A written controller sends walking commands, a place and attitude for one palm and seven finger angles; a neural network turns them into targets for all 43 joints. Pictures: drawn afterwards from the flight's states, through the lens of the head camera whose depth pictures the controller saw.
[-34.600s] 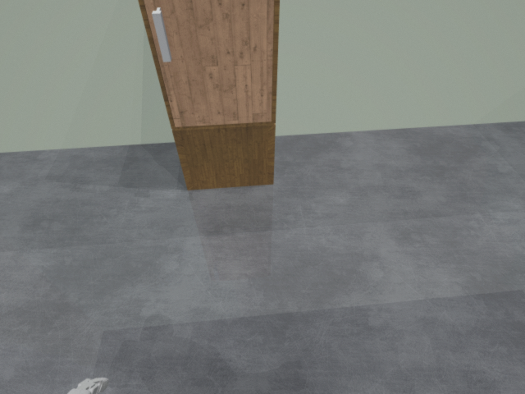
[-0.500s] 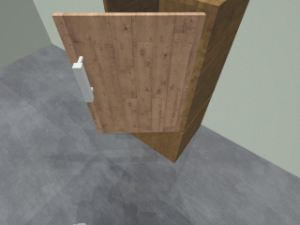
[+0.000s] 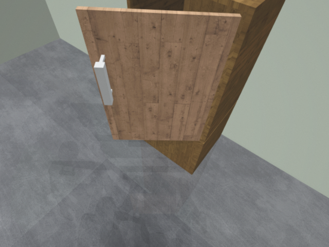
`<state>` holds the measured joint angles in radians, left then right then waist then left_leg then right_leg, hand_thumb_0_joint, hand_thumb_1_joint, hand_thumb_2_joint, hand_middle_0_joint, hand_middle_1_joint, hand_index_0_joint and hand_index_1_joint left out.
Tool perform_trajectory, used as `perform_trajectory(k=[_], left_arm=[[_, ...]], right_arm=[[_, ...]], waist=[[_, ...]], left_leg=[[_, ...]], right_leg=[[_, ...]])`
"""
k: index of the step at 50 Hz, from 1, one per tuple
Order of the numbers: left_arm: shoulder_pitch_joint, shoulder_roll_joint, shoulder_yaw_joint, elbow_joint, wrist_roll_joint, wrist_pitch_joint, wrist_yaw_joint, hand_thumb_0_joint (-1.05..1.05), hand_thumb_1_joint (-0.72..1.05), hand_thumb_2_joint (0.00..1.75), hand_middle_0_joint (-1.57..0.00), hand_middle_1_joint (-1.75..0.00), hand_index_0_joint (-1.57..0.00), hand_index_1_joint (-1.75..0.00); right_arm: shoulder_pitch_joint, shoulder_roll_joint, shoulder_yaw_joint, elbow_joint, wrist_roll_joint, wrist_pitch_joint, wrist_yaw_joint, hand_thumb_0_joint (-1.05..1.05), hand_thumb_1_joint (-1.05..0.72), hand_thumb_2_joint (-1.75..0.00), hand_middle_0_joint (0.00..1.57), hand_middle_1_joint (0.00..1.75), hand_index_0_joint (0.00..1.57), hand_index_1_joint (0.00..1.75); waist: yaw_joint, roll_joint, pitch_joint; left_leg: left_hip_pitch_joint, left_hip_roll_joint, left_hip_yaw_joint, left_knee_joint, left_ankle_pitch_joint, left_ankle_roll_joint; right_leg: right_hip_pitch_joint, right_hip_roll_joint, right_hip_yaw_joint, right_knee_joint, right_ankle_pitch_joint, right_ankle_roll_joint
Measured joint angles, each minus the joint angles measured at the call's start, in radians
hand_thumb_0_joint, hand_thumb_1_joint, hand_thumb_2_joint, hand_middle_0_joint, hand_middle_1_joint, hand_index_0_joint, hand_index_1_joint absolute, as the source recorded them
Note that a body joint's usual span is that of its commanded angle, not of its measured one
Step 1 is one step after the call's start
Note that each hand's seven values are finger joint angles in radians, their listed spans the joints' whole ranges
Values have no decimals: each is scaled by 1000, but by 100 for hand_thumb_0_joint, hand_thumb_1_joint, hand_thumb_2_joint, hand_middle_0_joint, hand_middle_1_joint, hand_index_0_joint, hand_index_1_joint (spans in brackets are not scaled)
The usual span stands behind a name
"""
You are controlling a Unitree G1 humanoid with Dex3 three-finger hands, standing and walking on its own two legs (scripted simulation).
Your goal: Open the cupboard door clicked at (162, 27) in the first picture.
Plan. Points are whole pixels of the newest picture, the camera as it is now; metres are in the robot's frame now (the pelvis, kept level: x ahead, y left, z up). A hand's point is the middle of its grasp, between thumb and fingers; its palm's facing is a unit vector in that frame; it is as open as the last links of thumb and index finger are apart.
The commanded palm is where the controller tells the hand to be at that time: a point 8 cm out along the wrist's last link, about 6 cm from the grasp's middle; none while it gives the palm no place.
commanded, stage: come to a stop and stand still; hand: left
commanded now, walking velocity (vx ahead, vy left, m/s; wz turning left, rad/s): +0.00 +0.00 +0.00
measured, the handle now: (105, 80) +0.57 +0.22 +0.04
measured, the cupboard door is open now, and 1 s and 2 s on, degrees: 39 39 39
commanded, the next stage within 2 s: look again from close up in 0.60 s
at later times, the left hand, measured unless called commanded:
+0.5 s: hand out of the picture -0.01 +0.14 -0.17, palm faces -0.03 -0.97 -0.23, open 7.3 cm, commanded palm none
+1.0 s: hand out of the picture +0.01 +0.13 -0.18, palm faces -0.02 -0.98 -0.21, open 7.4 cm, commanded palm none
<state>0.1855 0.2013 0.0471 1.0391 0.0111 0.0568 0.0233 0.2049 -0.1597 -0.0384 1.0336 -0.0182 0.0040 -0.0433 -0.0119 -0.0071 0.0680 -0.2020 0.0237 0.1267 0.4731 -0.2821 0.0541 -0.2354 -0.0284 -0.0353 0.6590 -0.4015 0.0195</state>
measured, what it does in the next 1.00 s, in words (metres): steps on the spot: right foot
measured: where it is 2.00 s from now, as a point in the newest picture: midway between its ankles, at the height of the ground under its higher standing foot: outside the picture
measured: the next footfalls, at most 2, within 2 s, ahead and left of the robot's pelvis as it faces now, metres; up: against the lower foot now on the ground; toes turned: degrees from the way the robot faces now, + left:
right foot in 0.04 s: -0.01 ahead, -0.15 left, +0.00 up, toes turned -2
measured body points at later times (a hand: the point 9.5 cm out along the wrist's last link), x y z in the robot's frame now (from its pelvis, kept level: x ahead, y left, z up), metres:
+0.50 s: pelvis -0.03 -0.04 +0.00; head -0.02 -0.06 +0.45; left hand -0.01 +0.19 -0.15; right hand -0.04 -0.27 -0.17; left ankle -0.02 +0.08 -0.74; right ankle -0.05 -0.14 -0.74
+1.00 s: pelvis -0.01 -0.05 +0.00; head +0.01 -0.05 +0.45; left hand +0.01 +0.18 -0.16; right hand +0.02 -0.28 -0.16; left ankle -0.02 +0.08 -0.74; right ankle -0.05 -0.14 -0.74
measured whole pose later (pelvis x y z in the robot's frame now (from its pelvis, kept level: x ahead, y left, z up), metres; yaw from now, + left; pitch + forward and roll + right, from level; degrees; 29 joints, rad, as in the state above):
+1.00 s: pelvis -0.01 -0.05 +0.00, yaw -1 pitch +0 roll +1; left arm 0.26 0.18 -0.01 1.10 0.02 -0.02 0.03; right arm 0.21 -0.17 0.00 1.11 -0.01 -0.02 -0.02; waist 0.00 -0.01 0.04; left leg -0.20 0.06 0.14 0.46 -0.26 -0.02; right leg -0.16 0.01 -0.03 0.48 -0.32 -0.03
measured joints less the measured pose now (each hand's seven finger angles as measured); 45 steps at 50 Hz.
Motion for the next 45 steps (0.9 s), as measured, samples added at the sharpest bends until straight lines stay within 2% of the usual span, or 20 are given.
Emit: perform_trajectory(k=[2,3,5,7,9,19,30,45], left_arm=[[13,5,-3,-1,1,-11,0,1,91,90,-20,-30,-20,-30],[22,4,-8,-5,5,-22,9,1,91,90,-20,-30,-20,-30],[42,-6,-27,-12,8,-42,23,1,91,90,-20,-30,-20,-30],[58,-11,-42,-13,7,-55,20,1,91,90,-20,-30,-20,-30],[64,-19,-51,-14,4,-61,18,1,91,90,-20,-30,-20,-30],[85,-37,-70,-14,4,-65,9,1,92,90,-20,-30,-20,-30],[99,-39,-66,25,1,-73,3,1,91,90,-20,-30,-20,-30],[82,-34,-57,62,4,-79,3,1,91,90,-20,-30,-20,-30]], right_arm=[[8,-3,-1,10,5,4,4,0,-91,-90,20,30,21,30],[10,-8,1,9,10,8,8,0,-91,-90,20,30,21,30],[7,-23,1,-6,14,19,20,0,-91,-90,20,30,21,30],[17,-31,5,-23,9,16,31,1,-91,-90,20,30,21,30],[32,-36,12,-30,6,5,33,1,-91,-90,20,30,20,30],[60,-29,35,-6,0,12,39,1,-92,-90,20,30,20,30],[97,-15,46,62,4,-5,33,1,-91,-90,19,30,20,30],[33,-4,42,85,9,-19,22,1,-91,-90,20,30,20,30]], waist=[[2,-6,-8],[8,-4,-12],[2,21,-10],[-14,30,-12],[-17,36,-17],[-13,47,-38],[-3,22,-30],[10,-3,-29]], left_leg=[[-13,-6,6,25,-8,-9],[-31,-3,12,54,-19,-15],[-57,19,14,96,-36,-24],[-60,21,9,98,-29,-22],[-56,18,7,93,-20,-28],[-40,25,6,40,31,-50],[-29,34,4,-5,52,-65],[-1,40,7,-10,28,-73]], right_leg=[[54,-9,3,-133,117,-11],[63,-8,11,-166,113,-5],[49,9,14,-153,75,0],[38,11,9,-130,66,-4],[34,9,6,-116,64,-9],[28,19,5,-123,88,-34],[34,32,3,-159,103,-48],[66,39,6,-177,87,-51]])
